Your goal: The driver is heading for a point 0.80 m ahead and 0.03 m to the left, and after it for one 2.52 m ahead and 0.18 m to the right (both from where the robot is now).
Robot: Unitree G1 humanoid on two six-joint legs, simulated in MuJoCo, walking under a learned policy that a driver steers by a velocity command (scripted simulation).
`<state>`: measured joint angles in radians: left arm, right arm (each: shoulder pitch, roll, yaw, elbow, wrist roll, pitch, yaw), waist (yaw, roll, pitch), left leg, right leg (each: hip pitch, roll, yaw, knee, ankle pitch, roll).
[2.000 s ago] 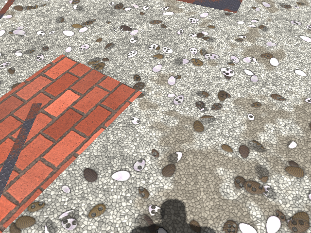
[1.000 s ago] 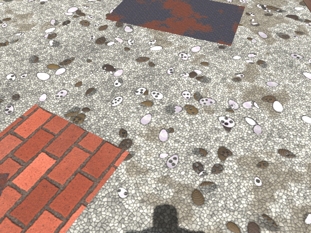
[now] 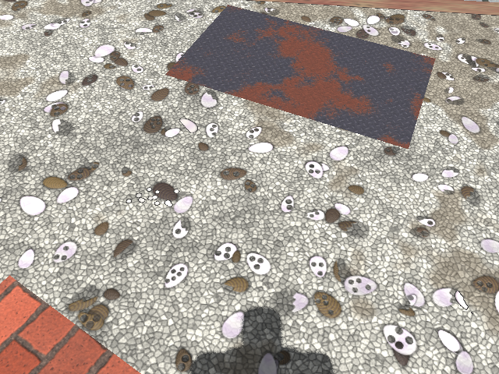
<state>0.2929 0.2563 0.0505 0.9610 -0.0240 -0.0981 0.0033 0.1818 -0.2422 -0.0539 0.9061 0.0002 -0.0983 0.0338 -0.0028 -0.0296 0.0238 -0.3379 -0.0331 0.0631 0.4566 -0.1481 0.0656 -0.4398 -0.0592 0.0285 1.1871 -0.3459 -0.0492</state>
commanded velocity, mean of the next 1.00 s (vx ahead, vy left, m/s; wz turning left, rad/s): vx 0.50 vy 0.00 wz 0.00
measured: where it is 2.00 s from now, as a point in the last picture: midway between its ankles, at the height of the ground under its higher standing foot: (258, 285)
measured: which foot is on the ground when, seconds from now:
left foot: down 0.00-0.44, up 0.46-0.96, down 0.98-1.00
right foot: up 0.00-0.40, down 0.42-1.00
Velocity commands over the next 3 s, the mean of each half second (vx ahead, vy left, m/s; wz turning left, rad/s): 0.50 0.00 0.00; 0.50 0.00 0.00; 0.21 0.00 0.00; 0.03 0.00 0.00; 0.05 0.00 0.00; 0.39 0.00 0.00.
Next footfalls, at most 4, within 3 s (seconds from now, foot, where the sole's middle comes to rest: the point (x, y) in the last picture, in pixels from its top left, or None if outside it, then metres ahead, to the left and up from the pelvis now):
0.42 right None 0.41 -0.15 -0.77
0.98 left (219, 290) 0.71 0.09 -0.77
1.42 right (294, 257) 0.83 -0.13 -0.77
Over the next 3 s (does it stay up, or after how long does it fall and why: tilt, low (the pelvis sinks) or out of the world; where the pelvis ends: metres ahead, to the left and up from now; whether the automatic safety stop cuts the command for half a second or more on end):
stays up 0.94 -0.06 0.00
